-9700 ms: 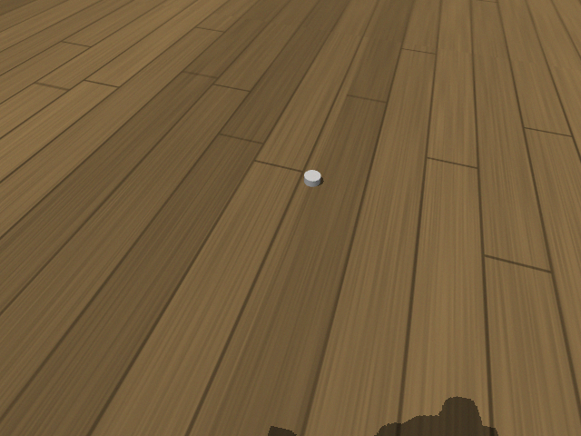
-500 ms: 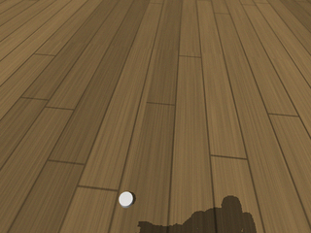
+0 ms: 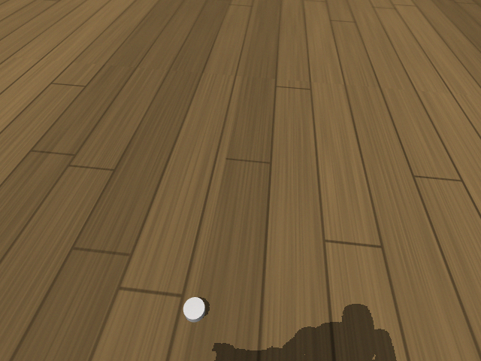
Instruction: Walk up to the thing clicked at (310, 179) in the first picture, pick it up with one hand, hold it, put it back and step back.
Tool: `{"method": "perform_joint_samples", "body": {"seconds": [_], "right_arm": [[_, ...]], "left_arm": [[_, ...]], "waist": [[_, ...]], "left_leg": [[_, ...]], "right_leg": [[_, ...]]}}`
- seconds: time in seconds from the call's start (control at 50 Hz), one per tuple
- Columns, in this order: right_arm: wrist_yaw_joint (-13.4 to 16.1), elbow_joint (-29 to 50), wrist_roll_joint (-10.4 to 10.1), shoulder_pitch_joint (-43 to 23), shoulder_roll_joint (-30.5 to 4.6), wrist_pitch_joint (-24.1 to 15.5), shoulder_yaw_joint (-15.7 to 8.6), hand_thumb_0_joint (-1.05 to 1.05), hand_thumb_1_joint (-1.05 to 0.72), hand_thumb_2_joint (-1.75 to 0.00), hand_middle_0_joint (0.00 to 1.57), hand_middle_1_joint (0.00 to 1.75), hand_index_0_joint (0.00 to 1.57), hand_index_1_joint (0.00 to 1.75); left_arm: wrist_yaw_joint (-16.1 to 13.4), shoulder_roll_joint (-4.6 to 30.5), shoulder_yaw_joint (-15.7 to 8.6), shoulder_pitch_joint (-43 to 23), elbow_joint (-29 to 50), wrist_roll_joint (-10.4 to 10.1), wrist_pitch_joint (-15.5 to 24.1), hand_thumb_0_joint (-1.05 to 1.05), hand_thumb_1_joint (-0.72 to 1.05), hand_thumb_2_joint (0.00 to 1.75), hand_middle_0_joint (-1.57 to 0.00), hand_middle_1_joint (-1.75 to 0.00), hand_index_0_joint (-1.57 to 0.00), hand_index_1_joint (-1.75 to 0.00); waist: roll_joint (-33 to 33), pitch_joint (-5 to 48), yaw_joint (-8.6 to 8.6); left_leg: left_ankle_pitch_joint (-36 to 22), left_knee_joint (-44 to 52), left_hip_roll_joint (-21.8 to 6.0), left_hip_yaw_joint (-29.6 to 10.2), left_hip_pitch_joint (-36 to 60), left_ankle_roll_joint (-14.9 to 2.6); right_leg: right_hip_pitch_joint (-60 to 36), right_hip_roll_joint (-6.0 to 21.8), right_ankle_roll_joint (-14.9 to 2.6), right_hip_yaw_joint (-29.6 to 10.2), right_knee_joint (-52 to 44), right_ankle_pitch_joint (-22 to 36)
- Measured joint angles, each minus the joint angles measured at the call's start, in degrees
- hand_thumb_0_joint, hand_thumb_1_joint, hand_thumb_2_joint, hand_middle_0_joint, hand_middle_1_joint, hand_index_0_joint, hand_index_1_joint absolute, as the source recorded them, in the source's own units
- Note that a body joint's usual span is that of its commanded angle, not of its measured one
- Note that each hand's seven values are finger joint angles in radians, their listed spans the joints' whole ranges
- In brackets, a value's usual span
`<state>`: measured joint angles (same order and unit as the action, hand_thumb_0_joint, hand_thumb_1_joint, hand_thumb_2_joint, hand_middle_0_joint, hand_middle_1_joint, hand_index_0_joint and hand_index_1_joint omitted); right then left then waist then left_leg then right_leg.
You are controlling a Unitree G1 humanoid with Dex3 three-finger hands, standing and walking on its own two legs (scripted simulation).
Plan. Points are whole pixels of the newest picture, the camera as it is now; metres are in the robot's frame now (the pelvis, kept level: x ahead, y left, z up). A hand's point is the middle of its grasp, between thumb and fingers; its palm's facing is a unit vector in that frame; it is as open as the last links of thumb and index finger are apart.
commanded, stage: rise first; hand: left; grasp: from above
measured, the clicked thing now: (194, 309) +0.44 +0.19 -0.76
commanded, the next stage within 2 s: none
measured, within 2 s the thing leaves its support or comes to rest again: neither
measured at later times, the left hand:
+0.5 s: hand out of the picture +0.14 +0.25 -0.20, palm faces -0.08 -0.92 -0.40, open 13.1 cm
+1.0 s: hand out of the picture +0.12 +0.26 -0.27, palm faces -0.23 -0.84 -0.50, open 14.1 cm
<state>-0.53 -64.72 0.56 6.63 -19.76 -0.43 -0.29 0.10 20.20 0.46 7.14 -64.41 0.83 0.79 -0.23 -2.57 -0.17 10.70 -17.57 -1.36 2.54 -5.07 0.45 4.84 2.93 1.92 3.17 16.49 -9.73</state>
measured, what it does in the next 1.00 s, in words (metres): lowers itself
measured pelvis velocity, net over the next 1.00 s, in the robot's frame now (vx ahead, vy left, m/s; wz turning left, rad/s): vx -0.03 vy -0.01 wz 0.00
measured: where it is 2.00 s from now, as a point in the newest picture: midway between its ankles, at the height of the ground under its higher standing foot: outside the picture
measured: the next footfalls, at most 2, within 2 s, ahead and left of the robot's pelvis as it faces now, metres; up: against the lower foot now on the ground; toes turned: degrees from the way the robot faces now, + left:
none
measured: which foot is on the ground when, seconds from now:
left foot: down 0.00-1.00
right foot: down 0.00-1.00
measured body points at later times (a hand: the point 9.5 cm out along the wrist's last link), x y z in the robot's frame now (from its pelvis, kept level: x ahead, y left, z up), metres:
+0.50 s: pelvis -0.02 +0.00 -0.05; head +0.06 +0.01 +0.39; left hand +0.14 +0.30 -0.18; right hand +0.10 -0.26 -0.16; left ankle -0.01 +0.12 -0.75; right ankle -0.01 -0.14 -0.75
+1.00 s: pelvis -0.03 -0.01 -0.13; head +0.09 +0.01 +0.31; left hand +0.13 +0.30 -0.23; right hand +0.16 -0.25 -0.21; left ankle -0.01 +0.12 -0.75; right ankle -0.01 -0.14 -0.75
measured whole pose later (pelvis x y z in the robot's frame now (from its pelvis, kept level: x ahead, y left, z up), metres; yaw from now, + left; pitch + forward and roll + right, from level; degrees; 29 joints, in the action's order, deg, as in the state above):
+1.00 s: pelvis -0.03 -0.01 -0.13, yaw +0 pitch +22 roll -2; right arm 1.2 -31.5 0.1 9.6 -13.7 -10.7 -1.6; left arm 0.2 20.3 -7.4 12.1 -27.6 17.1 -9.3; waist 0.3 7.6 1.3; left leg 33.1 -73.7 -3.5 -1.2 -62.5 0.9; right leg 61.1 2.9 0.8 3.7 71.4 -31.9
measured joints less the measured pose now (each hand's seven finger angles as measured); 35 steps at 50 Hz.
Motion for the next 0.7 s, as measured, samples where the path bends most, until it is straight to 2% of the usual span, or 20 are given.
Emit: {"method": "perform_joint_samples", "body": {"seconds": [0.02, 0.06, 0.1, 0.18, 0.24, 0.38, 0.48, 0.58, 0.7], "right_arm": [[0.0, 0.0, 0.0, 0.0, 0.0, 0.02, -0.02, 0.0, -0.9, -0.9, 0.21, 0.3, 0.2, 0.3], [1.06, 5.06, -1.8, 1.9, 0.24, -0.22, 0.29, 0.0, -0.91, -0.9, 0.2, 0.3, 0.2, 0.3], [1.92, 9.89, -2.96, 3.31, 1.0, -1.26, 0.33, 0.0, -0.92, -0.91, 0.2, 0.3, 0.2, 0.3], [2.23, 15.9, -2.49, 4.37, 3.72, -1.8, -0.29, 0.0, -0.92, -0.91, 0.2, 0.3, 0.2, 0.3], [1.88, 19.1, -2.0, 5.74, 5.43, -1.85, -0.92, 0.0, -0.93, -0.91, 0.2, 0.3, 0.2, 0.3], [1.28, 24.14, -2.15, 8.47, 6.32, -1.82, -1.19, 0.01, -0.92, -0.91, 0.21, 0.3, 0.2, 0.3], [1.11, 26.68, -1.62, 8.59, 5.99, -3.6, -1.72, 0.01, -0.9, -0.9, 0.21, 0.3, 0.2, 0.3], [1.59, 28.41, -1.26, 7.37, 5.86, -5.01, -2.26, 0.01, -0.88, -0.9, 0.21, 0.3, 0.2, 0.3], [2.03, 30.38, -0.94, 5.47, 6.04, -6.55, -2.1, 0.01, -0.88, -0.9, 0.2, 0.3, 0.2, 0.3]], "left_arm": [[-0.01, -0.02, 0.0, -0.02, 0.0, 0.02, 0.0, 0.01, 0.91, 0.9, -0.21, -0.3, -0.2, -0.3], [-0.73, -0.53, -0.93, -0.07, 2.84, -1.31, 0.3, 0.01, 0.89, 0.92, -0.2, -0.32, -0.19, -0.32], [-0.95, -1.22, -2.59, -3.17, 3.02, -1.43, 1.16, 0.01, 0.84, 0.93, -0.19, -0.37, -0.18, -0.37], [0.62, -0.55, -6.69, -10.02, 1.35, 1.66, 0.82, 0.01, 0.66, 0.96, -0.16, -0.54, -0.15, -0.54], [1.32, -0.03, -8.57, -10.74, 4.1, 3.99, -0.2, 0.01, 0.49, 0.97, -0.12, -0.7, -0.12, -0.69], [0.64, -1.18, -8.62, -6.78, 11.68, 7.12, -6.0, 0.01, 0.0, 1.01, -0.07, -0.94, -0.07, -0.93], [0.06, -1.87, -9.38, -3.9, 16.28, 8.57, -7.44, 0.01, -0.27, 1.02, -0.06, -1.01, -0.06, -1.01], [0.07, -1.9, -9.39, -0.3, 23.22, 9.89, -8.24, 0.0, -0.42, 1.02, -0.07, -1.04, -0.06, -1.05], [0.5, -1.74, -8.83, 3.18, 30.28, 11.13, -10.41, 0.0, -0.51, 1.02, -0.07, -1.06, -0.06, -1.07]], "waist": [[0.01, -0.01, 0.01], [0.02, 0.09, 0.14], [-0.02, -0.68, 0.16], [-0.84, -0.22, 0.72], [-1.15, 0.8, 1.2], [-0.09, 3.38, 2.3], [0.13, 5.2, 2.12], [0.09, 6.36, 1.76], [0.26, 7.4, 1.58]], "left_leg": [[0.01, -0.03, -0.01, -0.02, -0.04, 0.0], [0.67, -2.15, 0.01, -0.27, -2.73, -0.1], [1.46, -4.96, -0.06, -0.58, -5.97, -0.12], [3.6, -11.64, -0.66, -0.69, -14.05, 0.11], [5.42, -15.76, -1.14, -0.38, -18.19, 0.25], [8.77, -22.23, -1.53, -0.33, -23.97, 0.09], [12.5, -30.36, -1.75, -0.71, -31.09, 0.03], [15.64, -37.5, -1.9, -1.31, -37.23, 0.07], [17.84, -42.91, -2.12, -2.09, -42.45, 0.23]], "right_leg": [[0.01, -0.01, 0.0, 0.02, -0.01, 0.01], [2.63, 0.1, -0.12, 0.19, 2.18, -0.76], [5.73, 0.16, -0.3, 0.37, 4.92, -1.62], [13.84, -0.13, -0.62, 0.15, 11.51, -3.68], [18.16, -0.43, -0.8, -0.36, 15.5, -5.26], [23.76, -0.55, -0.63, -0.71, 21.29, -8.11], [30.8, -0.44, -0.52, -0.76, 29.33, -11.78], [36.76, -0.32, -0.54, -0.57, 36.42, -15.01], [41.68, -0.37, -0.73, -0.12, 41.61, -17.25]]}}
